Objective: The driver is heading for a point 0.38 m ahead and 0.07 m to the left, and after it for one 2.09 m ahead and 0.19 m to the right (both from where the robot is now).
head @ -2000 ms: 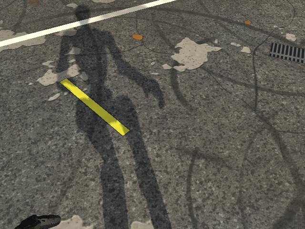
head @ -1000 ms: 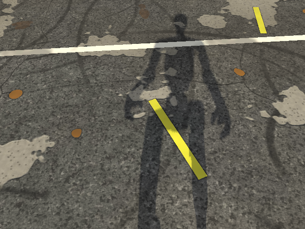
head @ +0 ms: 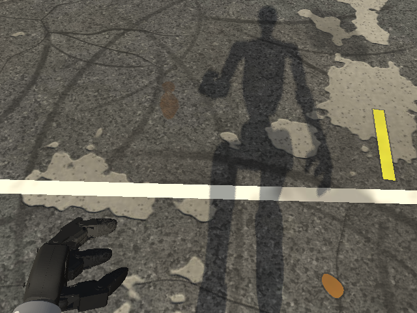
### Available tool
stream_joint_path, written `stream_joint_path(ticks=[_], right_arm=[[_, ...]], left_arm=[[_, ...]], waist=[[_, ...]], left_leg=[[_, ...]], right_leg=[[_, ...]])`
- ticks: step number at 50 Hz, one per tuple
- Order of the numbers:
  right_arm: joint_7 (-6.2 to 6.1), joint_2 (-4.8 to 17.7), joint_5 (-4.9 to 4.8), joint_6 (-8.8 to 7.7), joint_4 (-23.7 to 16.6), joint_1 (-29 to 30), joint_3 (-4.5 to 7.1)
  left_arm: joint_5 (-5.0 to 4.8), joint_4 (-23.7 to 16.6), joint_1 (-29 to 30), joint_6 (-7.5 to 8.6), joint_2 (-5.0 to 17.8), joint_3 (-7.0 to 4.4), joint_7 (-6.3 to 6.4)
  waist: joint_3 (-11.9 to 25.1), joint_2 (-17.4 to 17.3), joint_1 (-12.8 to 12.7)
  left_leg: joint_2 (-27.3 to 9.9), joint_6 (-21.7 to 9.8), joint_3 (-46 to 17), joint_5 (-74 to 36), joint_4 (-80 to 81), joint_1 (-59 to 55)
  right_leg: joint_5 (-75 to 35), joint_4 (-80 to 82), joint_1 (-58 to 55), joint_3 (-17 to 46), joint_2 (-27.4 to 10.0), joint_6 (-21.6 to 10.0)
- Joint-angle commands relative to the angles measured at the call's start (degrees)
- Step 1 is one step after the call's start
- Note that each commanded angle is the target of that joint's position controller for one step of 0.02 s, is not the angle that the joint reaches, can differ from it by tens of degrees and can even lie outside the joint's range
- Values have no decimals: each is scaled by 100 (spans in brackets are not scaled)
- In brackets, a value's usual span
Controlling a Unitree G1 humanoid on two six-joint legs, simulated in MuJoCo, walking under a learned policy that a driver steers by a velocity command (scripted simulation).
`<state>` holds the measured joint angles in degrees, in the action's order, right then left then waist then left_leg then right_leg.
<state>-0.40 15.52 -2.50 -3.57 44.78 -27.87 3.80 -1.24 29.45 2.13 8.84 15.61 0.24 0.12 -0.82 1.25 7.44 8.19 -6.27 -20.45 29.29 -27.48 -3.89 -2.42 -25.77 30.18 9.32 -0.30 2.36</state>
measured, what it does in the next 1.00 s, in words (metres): walks ahead: right foot, then left foot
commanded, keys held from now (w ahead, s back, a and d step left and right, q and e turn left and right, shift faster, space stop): w+q+shift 0.20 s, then w+e+shift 0.80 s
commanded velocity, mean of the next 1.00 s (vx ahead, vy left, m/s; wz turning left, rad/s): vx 1.00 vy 0.00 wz -0.16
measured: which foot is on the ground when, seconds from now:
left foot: down 0.00-0.00, up 0.02-0.46, down 0.48-0.92, up 0.94-1.00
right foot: up 0.00-0.00, down 0.02-0.48, up 0.50-0.90, down 0.92-1.00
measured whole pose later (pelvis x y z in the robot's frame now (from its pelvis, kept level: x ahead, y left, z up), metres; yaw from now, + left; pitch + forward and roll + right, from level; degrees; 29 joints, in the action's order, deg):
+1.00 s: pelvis +0.87 +0.03 -0.03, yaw -14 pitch -3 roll +2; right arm 0.8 15.9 -1.8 -6.6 42.7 -10.3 2.3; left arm -1.4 40.1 -15.8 1.5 19.2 -4.6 -2.9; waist -4.7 -0.2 -2.6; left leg -0.2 -0.6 -1.0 24.7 -78.8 7.2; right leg 16.1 -48.1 30.3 -4.6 4.9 -10.4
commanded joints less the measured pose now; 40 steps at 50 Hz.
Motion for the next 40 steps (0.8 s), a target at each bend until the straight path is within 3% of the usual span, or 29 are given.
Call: stream_joint_path(ticks=[1,2,3,4,5,6,7,9,10,12,14,16,18,20,21,22,23,24,25,26,27,28,29,30,31,32,34,36,40], right_arm=[[35,380,360,38,-571,607,39],[102,-288,-49,-48,-844,-596,-216],[4,271,-231,7,-695,-190,-190],[-14,674,-96,31,-780,644,-99],[-6,730,56,42,-863,1139,-63],[40,655,156,26,-1018,1511,-46],[95,539,86,68,-1089,1502,-33],[135,299,-59,206,-1190,1467,-69],[158,218,-49,256,-1265,1530,-99],[180,53,65,214,-1372,1726,-197],[218,125,81,122,-1444,2027,-235],[322,225,184,-16,-1576,2632,-270],[434,222,193,-162,-1731,3209,-293],[479,423,162,-253,-1811,3369,-205],[438,627,152,-258,-1802,3141,-102],[366,899,121,-236,-1714,2527,36],[264,1118,87,-182,-1485,1419,182],[118,1451,146,-85,-1199,163,309],[136,1937,363,-161,-1075,16,358],[153,1368,350,-172,-1002,-207,252],[149,1046,284,-202,-838,115,161],[152,847,262,-226,-727,439,119],[171,595,339,-259,-638,754,73],[173,351,436,-302,-580,1015,29],[190,140,395,-321,-518,1252,9],[191,85,317,-330,-460,1469,14],[154,228,285,-363,-396,1743,62],[74,418,346,-387,-382,1873,103],[-17,970,274,-381,-320,1630,221]], left_arm=[[-110,118,-2909,-18,1387,-668,149],[110,406,-3027,-56,1918,-726,5],[94,265,-2782,-122,1255,-671,-13],[74,279,-2503,-182,868,-592,38],[159,390,-2346,-239,815,-564,44],[238,520,-2239,-259,763,-547,38],[288,639,-2095,-236,632,-506,39],[152,846,-1945,-205,323,-440,-28],[88,942,-1889,-197,323,-446,-44],[98,1134,-2029,-151,459,-453,-84],[122,1263,-2111,-128,667,-479,-90],[6,1415,-2357,-149,861,-497,-72],[-83,1585,-2761,-173,1036,-501,-67],[-68,1687,-2891,-248,1253,-502,-41],[-31,1764,-2983,-286,1345,-492,-22],[27,1859,-3057,-339,1440,-483,-6],[66,1898,-2915,-390,1479,-456,13],[192,1745,-2905,-357,1135,-336,33],[44,1568,-3928,-230,-83,-39,-5],[-233,1530,-3277,-142,536,-177,-5],[-392,1273,-2473,-157,706,-281,41],[-298,1196,-2172,-182,591,-252,74],[-141,1218,-2024,-261,527,-288,77],[-159,1260,-2357,-393,356,-296,26],[-195,1292,-2446,-539,205,-289,-9],[-225,1245,-2394,-673,92,-284,-29],[-142,1088,-2065,-817,44,-275,-30],[-72,927,-1831,-816,102,-271,-84],[-27,726,-1078,-731,316,-286,-328]], waist=[[2092,-335,-1909],[3095,2837,-1050],[2356,2223,-1328],[1328,1288,-1543],[698,205,-1495],[215,-40,-1383],[16,147,-1161],[-110,389,-946],[-231,363,-857],[-464,84,-763],[-772,-50,-685],[-961,-288,-784],[-1061,-360,-955],[-854,-86,-876],[-497,234,-675],[21,642,-276],[618,845,442],[1508,651,912],[2866,-1413,14],[2860,-1348,355],[1493,-1135,303],[824,-642,90],[386,-403,-188],[331,-739,-565],[198,-760,-731],[-70,-779,-868],[-558,-594,-1000],[-718,-511,-1113],[-816,83,-907]], left_leg=[[-523,117,34,-2906,-3287,2477],[-52,334,601,393,-5266,4459],[-737,329,885,-198,-5794,5237],[-890,324,1175,-674,-5764,5482],[-1094,332,1338,-973,-5550,5301],[-1280,312,1366,-1160,-5243,5166],[-1483,296,1323,-1238,-5071,4916],[-1702,249,1404,-1172,-4967,4945],[-1793,250,1433,-1236,-4903,5074],[-1678,304,1291,-1630,-4457,5096],[-1473,310,1260,-2289,-3460,5030],[-1421,239,1828,-2980,-2249,4645],[-1261,245,2037,-3367,-1420,4074],[-956,224,2177,-3080,-878,3586],[-765,171,2223,-2794,-776,3083],[-586,67,2259,-2438,-765,2218],[-580,-2,2292,-2420,-662,628],[-1588,-91,1264,-1862,-1181,-1618],[-3207,-819,-1877,613,-273,-3063],[-3105,-711,-2820,1456,892,-2567],[-2976,-528,-1882,942,1015,-1814],[-2883,-481,-1047,-98,1050,-922],[-2640,-378,-292,-835,1178,-23],[-2592,-402,184,-1156,1299,557],[-2530,-386,624,-1373,1484,939],[-2548,-317,1090,-1607,1687,1260],[-2542,-215,1843,-2224,1967,1719],[-2263,-152,2587,-2541,2097,1845],[-2017,87,3519,-3020,2305,1323]], right_leg=[[1814,-964,-4990,701,-1094,-498],[4142,379,-6625,4421,-2656,-1638],[5627,843,-6095,4717,-2439,-1437],[4694,863,-5267,3478,-2121,-1156],[3295,850,-4409,2492,-1868,-1008],[2325,921,-3703,1801,-1664,-1007],[1873,1033,-3212,1282,-1525,-978],[1426,1211,-2876,568,-1407,-953],[1152,1298,-2711,288,-1437,-962],[773,1566,-2278,63,-1425,-1163],[564,1870,-2025,-312,-1281,-1253],[331,2263,-1991,-535,-1201,-1259],[-89,2444,-2175,-558,-1290,-1295],[-1655,2061,-2810,-664,-1386,-1228],[-2942,1572,-3135,-664,-1440,-1136],[-4077,705,-3274,-673,-1433,-1064],[-4323,-691,-2617,-859,-1237,-877],[-2471,-2632,-958,-779,-930,-664],[2819,-4849,631,-319,-18,-524],[2796,-5496,1040,110,-119,-591],[2472,-5723,1736,-111,-303,-545],[2096,-5555,1777,-229,-580,-523],[1834,-5337,1454,-287,-782,-525],[1629,-5274,1049,-195,-974,-499],[1696,-5197,838,-206,-1079,-483],[1846,-5077,881,-214,-1173,-457],[1593,-4840,1145,-265,-1262,-372],[728,-4222,1187,-385,-1196,-338],[-661,-2422,486,-1179,-832,-653]])
Velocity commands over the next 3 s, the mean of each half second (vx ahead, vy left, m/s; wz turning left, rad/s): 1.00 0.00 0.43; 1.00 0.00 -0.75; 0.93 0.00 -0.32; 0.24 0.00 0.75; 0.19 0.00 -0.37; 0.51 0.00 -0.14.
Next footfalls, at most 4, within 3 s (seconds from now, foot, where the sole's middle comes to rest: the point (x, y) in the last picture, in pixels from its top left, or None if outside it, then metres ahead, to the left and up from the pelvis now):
0.02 right None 0.21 -0.17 -0.75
0.48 left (124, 289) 0.58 0.20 -0.75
0.92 right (184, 176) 1.01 -0.03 -0.75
1.40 left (175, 96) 1.47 -0.03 -0.75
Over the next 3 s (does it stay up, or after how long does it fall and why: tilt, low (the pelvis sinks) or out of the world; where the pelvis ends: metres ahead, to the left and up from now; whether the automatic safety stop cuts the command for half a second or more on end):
stays up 1.79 -0.33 0.03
